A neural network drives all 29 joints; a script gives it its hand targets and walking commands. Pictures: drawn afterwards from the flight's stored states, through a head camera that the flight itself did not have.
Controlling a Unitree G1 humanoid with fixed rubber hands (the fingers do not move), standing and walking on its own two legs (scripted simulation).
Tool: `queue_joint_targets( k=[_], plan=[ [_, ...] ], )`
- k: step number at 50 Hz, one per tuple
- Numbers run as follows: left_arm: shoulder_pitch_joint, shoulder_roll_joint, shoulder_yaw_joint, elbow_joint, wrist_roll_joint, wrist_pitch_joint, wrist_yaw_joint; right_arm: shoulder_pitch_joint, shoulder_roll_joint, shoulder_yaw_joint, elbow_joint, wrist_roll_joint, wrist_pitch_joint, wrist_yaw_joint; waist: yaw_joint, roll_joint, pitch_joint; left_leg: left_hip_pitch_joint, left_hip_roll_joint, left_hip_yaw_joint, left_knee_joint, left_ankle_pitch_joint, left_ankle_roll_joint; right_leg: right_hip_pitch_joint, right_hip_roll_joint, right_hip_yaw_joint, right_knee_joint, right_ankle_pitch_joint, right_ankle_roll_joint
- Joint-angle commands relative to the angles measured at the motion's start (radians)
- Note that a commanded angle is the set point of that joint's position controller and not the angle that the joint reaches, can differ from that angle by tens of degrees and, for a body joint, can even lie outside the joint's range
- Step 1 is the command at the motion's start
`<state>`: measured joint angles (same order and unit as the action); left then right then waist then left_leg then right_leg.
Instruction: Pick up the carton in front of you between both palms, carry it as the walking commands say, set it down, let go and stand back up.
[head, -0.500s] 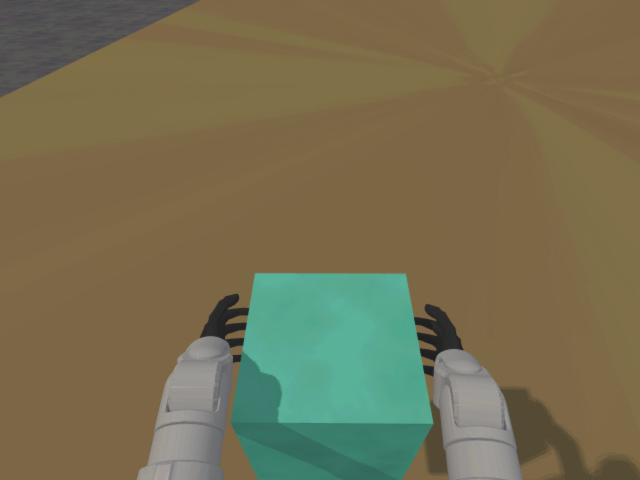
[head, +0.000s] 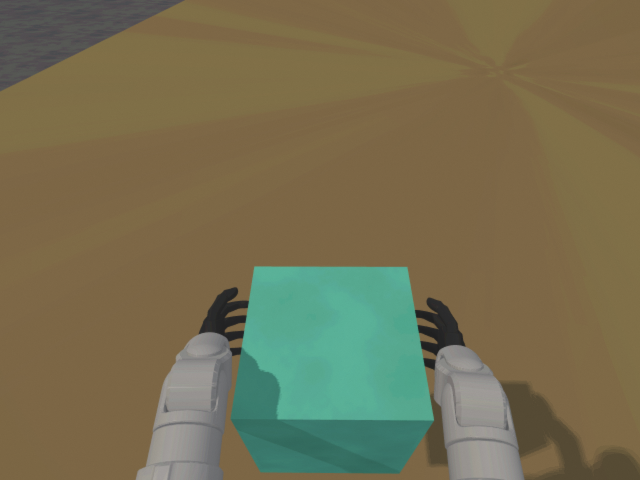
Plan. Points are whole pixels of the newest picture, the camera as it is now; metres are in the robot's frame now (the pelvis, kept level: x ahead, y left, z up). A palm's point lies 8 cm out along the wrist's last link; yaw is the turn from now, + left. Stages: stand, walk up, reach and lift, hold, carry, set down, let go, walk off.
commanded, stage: carry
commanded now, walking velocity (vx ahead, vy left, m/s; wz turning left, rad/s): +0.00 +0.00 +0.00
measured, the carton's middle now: (330, 374) +0.31 +0.00 -0.04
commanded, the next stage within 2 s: hold in 0.50 s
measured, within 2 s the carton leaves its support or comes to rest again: neither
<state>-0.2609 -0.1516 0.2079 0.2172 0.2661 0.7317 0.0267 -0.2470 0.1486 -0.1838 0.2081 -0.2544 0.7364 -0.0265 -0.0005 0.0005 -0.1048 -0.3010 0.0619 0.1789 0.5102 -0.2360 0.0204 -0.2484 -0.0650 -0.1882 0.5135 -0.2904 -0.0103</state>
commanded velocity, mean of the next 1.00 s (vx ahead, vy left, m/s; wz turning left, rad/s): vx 0.00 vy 0.00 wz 0.00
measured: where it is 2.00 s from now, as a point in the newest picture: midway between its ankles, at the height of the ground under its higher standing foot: outside the picture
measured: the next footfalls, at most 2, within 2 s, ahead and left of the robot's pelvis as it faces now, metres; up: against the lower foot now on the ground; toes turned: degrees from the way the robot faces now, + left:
none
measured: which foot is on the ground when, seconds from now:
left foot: down 0.00-1.00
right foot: down 0.00-1.00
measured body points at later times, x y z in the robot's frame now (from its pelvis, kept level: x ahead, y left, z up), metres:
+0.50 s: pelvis -0.01 -0.01 +0.00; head -0.03 -0.01 +0.45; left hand +0.30 +0.15 +0.04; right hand +0.30 -0.15 +0.04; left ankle +0.02 +0.10 -0.74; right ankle -0.01 -0.10 -0.74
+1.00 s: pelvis -0.05 +0.01 -0.01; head -0.06 +0.01 +0.44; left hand +0.31 +0.13 +0.03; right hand +0.29 -0.17 +0.03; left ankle +0.02 +0.11 -0.74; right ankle -0.01 -0.10 -0.74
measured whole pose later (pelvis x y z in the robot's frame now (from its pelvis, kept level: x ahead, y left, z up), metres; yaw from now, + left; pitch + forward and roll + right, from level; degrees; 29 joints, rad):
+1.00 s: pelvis -0.05 +0.01 -0.01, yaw -6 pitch -8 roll +0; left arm -0.60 -0.22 0.55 0.52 0.46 0.61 0.00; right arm -0.63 0.18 -0.53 0.61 -0.48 0.57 0.06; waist 0.03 -0.01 0.14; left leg -0.20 -0.01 0.01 0.57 -0.23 0.01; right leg -0.19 0.02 0.00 0.59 -0.26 -0.03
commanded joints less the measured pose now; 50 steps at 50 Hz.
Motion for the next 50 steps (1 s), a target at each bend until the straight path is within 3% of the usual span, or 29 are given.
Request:
queue_joint_targets(
  k=[1, 25, 26, 27, 28, 30, 32, 34, 37, 39, 44, 47, 50],
  plan=[
    [-0.457, -0.906, -0.551, -0.041, -0.262, -0.034, -0.247, -0.479, 0.921, 0.543, -0.061, 0.26, -0.041, 0.233, 0.0, 0.002, -0.243, 0.107, 0.111, -0.115, -0.065, 0.207, 0.003, 0.06, -0.109, 0.11, -0.078, 0.195, -0.006],
    [-0.454, -0.903, -0.55, -0.043, -0.261, -0.031, -0.246, -0.476, 0.917, 0.539, -0.061, 0.257, -0.038, 0.232, 0.0, 0.001, -0.239, 0.098, 0.111, -0.116, -0.069, 0.182, -0.002, 0.047, -0.107, 0.118, -0.085, 0.187, -0.011],
    [-0.364, -0.924, -0.536, -0.064, -0.257, -0.024, -0.255, -0.382, 0.953, 0.512, -0.065, 0.243, -0.033, 0.239, 0.008, -0.035, -0.136, 0.284, -0.147, -0.249, -0.102, 0.392, 0.019, 0.169, 0.131, 0.276, -0.138, 0.46, -0.025],
    [-0.385, -0.915, -0.529, -0.089, -0.25, -0.037, -0.25, -0.412, 0.937, 0.515, -0.102, 0.238, -0.047, 0.235, -0.004, -0.031, -0.194, 0.33, -0.135, -0.272, -0.098, 0.458, 0.017, 0.191, 0.119, 0.299, -0.122, 0.548, -0.022],
    [-0.385, -0.899, -0.525, -0.105, -0.246, -0.034, -0.253, -0.391, 0.917, 0.492, -0.08, 0.219, -0.045, 0.235, -0.001, -0.006, -0.2, 0.315, -0.129, -0.27, -0.114, 0.367, 0.007, 0.236, 0.118, 0.296, -0.141, 0.438, -0.024],
    [-0.401, -0.898, -0.531, -0.084, -0.243, -0.039, -0.249, -0.414, 0.918, 0.493, -0.079, 0.224, -0.052, 0.229, -0.003, -0.015, -0.182, 0.342, -0.137, -0.27, -0.117, 0.434, -0.001, 0.235, 0.123, 0.3, -0.145, 0.505, -0.014],
    [-0.407, -0.877, -0.522, -0.095, -0.237, -0.04, -0.251, -0.384, 0.892, 0.476, -0.059, 0.206, -0.057, 0.22, -0.007, -0.011, -0.155, 0.255, -0.147, -0.262, -0.128, 0.358, -0.007, 0.329, 0.123, 0.3, -0.154, 0.463, -0.014],
    [-0.438, -0.89, -0.519, -0.058, -0.236, -0.042, -0.257, -0.437, 0.903, 0.473, -0.05, 0.201, -0.056, 0.225, -0.012, -0.012, -0.126, 0.265, -0.147, -0.263, -0.143, 0.242, 0.001, 0.27, 0.12, 0.296, -0.17, 0.334, -0.009],
    [-0.473, -0.897, -0.475, -0.008, -0.21, -0.047, -0.256, -0.524, 0.918, 0.476, -0.029, 0.218, -0.057, 0.242, 0.019, -0.011, -0.094, 0.254, -0.143, -0.26, -0.15, 0.173, 0.011, 0.243, 0.116, 0.292, -0.17, 0.247, -0.01],
    [-0.536, -0.906, -0.415, 0.06, -0.177, -0.055, -0.254, -0.613, 0.912, 0.44, 0.037, 0.201, -0.066, 0.258, 0.038, -0.01, -0.048, 0.234, -0.136, -0.258, -0.15, 0.071, 0.018, 0.197, 0.115, 0.287, -0.168, 0.123, -0.016],
    [-0.789, -0.93, -0.226, 0.287, -0.082, -0.107, -0.26, -0.859, 0.879, 0.234, 0.308, 0.089, -0.141, 0.301, 0.038, 0.002, 0.037, 0.163, -0.113, -0.263, -0.119, -0.175, 0.018, 0.083, 0.119, 0.265, -0.114, -0.135, -0.046],
    [-0.887, -0.882, -0.085, 0.38, -0.011, -0.14, -0.236, -0.936, 0.802, 0.052, 0.438, -0.017, -0.188, 0.29, 0.017, 0.017, 0.074, 0.131, -0.11, -0.273, -0.092, -0.241, 0.009, 0.012, 0.129, 0.262, -0.067, -0.167, -0.054],
    [-0.894, -0.783, 0.052, 0.425, 0.07, -0.172, -0.197, -0.935, 0.676, -0.111, 0.523, -0.121, -0.227, 0.264, 0.005, 0.025, 0.082, 0.096, -0.126, -0.258, -0.039, -0.22, -0.004, -0.086, 0.139, 0.255, -0.023, -0.161, -0.056]
  ],
)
